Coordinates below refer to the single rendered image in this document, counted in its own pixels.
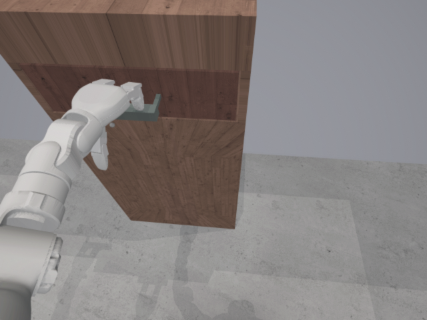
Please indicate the cabinet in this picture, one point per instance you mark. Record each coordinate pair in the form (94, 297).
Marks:
(174, 170)

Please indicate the robot left forearm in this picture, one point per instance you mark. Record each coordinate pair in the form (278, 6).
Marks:
(38, 196)

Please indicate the drawer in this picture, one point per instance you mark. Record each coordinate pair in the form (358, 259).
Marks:
(185, 93)

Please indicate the left robot hand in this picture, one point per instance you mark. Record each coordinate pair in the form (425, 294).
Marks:
(106, 102)

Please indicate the robot left upper arm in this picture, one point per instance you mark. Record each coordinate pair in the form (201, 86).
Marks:
(29, 260)

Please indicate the handle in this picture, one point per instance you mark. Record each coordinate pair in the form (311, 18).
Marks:
(149, 113)

